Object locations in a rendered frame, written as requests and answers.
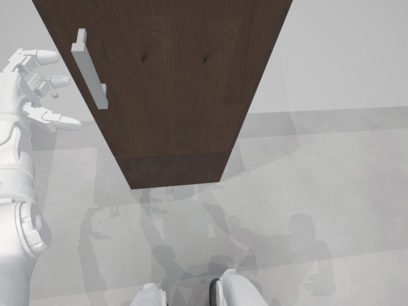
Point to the robot left forearm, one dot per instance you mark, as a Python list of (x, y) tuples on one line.
[(17, 169)]

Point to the robot left shin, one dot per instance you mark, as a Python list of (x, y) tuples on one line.
[(150, 285)]

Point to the handle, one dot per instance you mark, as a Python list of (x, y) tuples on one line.
[(87, 69)]

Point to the robot left hand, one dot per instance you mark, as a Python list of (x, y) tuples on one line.
[(15, 92)]

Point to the robot left thigh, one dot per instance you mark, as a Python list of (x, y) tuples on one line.
[(150, 297)]

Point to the robot left upper arm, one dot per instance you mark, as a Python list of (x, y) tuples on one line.
[(24, 235)]

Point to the cupboard door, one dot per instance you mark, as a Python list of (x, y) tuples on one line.
[(178, 73)]

